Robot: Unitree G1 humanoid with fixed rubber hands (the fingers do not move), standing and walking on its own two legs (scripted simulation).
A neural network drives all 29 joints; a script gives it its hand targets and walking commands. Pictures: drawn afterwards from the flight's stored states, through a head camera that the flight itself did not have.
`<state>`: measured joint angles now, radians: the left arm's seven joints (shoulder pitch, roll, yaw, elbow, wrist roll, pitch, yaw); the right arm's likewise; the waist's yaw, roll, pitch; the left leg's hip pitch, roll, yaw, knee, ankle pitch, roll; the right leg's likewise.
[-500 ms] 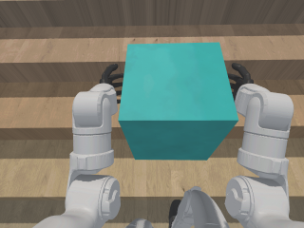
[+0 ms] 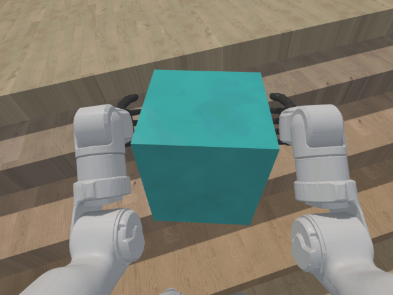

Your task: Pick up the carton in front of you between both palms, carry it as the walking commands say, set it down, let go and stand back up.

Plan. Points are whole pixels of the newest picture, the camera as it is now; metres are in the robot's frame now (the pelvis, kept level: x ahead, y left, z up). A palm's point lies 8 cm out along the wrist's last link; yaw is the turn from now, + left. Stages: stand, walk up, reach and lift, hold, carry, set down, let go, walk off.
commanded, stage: carry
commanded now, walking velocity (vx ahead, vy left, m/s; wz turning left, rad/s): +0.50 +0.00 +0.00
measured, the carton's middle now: (204, 150) +0.38 -0.06 +0.10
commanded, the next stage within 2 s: none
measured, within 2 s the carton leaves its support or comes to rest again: neither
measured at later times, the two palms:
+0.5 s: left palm (110, 9) +0.67 +0.09 +0.29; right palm out of the picture +0.72 -0.20 +0.31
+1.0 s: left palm out of the picture +1.01 +0.06 +0.47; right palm out of the picture +0.96 -0.24 +0.46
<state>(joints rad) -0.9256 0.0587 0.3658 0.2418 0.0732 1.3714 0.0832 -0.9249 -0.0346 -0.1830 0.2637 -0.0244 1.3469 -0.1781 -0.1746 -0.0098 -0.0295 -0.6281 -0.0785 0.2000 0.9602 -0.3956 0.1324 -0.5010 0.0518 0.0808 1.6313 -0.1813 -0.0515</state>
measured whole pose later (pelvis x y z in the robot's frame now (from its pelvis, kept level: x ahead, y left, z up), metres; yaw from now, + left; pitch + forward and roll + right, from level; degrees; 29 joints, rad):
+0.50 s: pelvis +0.30 -0.10 +0.16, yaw -1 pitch +3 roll -4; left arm -0.93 0.01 0.21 0.26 0.02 1.35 0.18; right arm -0.96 -0.04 -0.43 0.25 -0.14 1.37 -0.09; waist 0.19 0.04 0.05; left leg -0.56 -0.04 -0.10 1.67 -0.16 0.08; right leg -0.67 0.02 -0.20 0.90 -0.28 -0.11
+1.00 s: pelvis +0.60 -0.04 +0.31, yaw +0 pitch +4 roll +3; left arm -0.91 0.05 0.38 0.25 0.11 1.37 0.09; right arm -0.90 -0.01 -0.20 0.28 -0.04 1.33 -0.17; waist -0.17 -0.04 -0.02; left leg -0.64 -0.04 0.16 0.95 -0.39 0.09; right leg -0.51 0.03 0.09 1.61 -0.19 -0.04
